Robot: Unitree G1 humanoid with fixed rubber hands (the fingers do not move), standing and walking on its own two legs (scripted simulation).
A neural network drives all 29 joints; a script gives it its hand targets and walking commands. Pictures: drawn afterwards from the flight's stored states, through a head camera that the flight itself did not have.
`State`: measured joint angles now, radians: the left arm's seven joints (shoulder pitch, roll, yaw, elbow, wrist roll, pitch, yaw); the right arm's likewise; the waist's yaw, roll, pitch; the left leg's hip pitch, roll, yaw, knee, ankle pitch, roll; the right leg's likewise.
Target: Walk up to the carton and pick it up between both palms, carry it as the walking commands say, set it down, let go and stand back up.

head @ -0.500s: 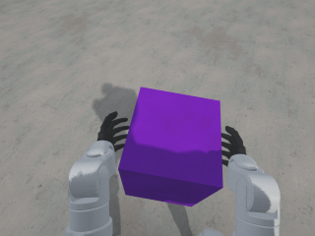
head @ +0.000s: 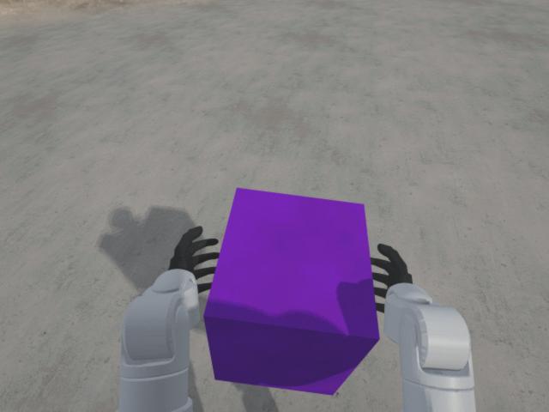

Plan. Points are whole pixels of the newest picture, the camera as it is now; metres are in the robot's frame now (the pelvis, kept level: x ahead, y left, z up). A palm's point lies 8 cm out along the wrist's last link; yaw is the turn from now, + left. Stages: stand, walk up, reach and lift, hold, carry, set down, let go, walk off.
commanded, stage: carry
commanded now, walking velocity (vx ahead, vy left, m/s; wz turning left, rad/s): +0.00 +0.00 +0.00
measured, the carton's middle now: (286, 295) +0.30 +0.01 +0.02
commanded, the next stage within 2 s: none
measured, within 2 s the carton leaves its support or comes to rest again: neither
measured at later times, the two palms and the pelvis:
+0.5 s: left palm (288, 335) +0.18 +0.00 +0.12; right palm (540, 360) +0.17 -0.28 +0.09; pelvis -0.07 -0.14 +0.01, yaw -3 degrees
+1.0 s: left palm (350, 341) +0.16 -0.06 +0.15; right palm out of the picture +0.15 -0.34 +0.16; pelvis -0.13 -0.21 +0.02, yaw -1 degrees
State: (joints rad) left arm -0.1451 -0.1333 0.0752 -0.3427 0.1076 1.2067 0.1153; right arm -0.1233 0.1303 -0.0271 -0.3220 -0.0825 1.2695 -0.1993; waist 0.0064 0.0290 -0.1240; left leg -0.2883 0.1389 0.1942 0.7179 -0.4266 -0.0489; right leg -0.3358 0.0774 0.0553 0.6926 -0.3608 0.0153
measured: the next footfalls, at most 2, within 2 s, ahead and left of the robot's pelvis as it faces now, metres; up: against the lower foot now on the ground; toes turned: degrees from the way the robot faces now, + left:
left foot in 0.32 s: -0.05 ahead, +0.02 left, +0.00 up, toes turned +11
right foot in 0.66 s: -0.12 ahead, -0.34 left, +0.01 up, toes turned +7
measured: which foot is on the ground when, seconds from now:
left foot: up 0.00-0.30, down 0.32-0.62, up 0.64-0.90, down 0.92-1.00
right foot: down 0.00-0.48, up 0.50-0.64, down 0.66-0.94, up 0.96-1.00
